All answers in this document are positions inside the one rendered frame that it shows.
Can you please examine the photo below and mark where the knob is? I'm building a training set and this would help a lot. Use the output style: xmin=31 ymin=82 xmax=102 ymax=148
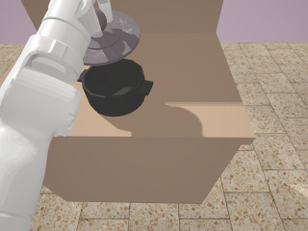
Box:
xmin=94 ymin=8 xmax=107 ymax=32

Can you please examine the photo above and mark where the robot left forearm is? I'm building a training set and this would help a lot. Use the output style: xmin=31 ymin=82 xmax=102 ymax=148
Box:
xmin=0 ymin=0 xmax=99 ymax=118

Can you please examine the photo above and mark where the lid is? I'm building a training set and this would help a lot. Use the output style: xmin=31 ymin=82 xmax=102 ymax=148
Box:
xmin=83 ymin=10 xmax=141 ymax=66

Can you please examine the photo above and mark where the left robot upper arm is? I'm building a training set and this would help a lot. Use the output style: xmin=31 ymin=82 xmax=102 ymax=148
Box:
xmin=0 ymin=65 xmax=82 ymax=231

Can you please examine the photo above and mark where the pot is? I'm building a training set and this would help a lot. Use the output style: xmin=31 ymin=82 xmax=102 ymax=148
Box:
xmin=77 ymin=59 xmax=154 ymax=117

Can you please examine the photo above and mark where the table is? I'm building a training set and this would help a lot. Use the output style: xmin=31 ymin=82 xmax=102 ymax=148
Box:
xmin=0 ymin=0 xmax=256 ymax=204

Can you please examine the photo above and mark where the robot left hand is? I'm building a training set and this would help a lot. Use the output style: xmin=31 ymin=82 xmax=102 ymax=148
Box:
xmin=92 ymin=0 xmax=113 ymax=38

